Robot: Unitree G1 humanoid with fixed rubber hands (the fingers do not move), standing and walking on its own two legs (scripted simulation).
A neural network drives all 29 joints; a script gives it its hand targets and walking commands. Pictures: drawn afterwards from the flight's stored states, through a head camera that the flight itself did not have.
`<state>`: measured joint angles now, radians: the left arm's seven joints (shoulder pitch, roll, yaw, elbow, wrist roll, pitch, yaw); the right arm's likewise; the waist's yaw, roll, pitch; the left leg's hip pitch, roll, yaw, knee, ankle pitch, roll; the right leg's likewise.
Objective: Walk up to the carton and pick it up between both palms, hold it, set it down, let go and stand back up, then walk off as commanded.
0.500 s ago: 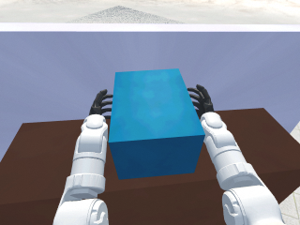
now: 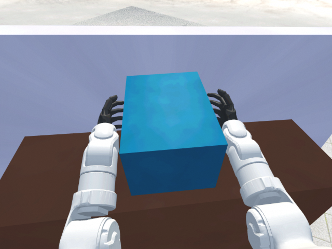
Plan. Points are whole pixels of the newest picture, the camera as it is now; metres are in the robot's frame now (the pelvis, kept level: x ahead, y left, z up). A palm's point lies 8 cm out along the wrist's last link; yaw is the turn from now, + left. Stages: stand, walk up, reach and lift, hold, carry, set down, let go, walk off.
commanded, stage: hold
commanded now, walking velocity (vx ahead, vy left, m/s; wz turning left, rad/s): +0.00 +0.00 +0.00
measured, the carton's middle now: (167, 127) +0.41 -0.01 +0.13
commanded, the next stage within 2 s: none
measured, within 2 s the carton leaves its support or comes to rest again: neither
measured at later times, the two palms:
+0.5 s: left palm (103, 123) +0.36 +0.14 +0.18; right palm (230, 117) +0.36 -0.16 +0.19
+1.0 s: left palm (104, 123) +0.37 +0.14 +0.18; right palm (230, 116) +0.36 -0.16 +0.19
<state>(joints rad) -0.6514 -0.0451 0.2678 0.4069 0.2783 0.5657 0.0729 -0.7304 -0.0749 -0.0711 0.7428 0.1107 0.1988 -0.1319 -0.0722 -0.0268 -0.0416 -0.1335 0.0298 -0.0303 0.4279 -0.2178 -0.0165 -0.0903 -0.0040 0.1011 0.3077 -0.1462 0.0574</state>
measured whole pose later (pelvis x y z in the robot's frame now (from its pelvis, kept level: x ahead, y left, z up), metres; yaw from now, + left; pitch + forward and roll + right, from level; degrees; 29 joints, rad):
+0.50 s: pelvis -0.01 +0.00 +0.00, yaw +0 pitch -6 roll -1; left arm -0.66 -0.05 0.27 0.35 0.28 0.62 0.06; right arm -0.73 -0.08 -0.07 0.68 0.13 0.27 -0.14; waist -0.07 -0.03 -0.04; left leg -0.11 0.03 -0.03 0.43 -0.21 -0.02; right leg -0.07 0.00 0.10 0.31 -0.14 0.06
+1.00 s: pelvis -0.01 +0.00 +0.00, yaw +0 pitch -6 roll -1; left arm -0.67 -0.05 0.28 0.35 0.29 0.64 0.04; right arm -0.73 -0.08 -0.07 0.66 0.13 0.29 -0.15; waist -0.07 -0.03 -0.04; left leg -0.11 0.03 -0.03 0.43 -0.21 -0.02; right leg -0.07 0.00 0.10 0.31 -0.14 0.06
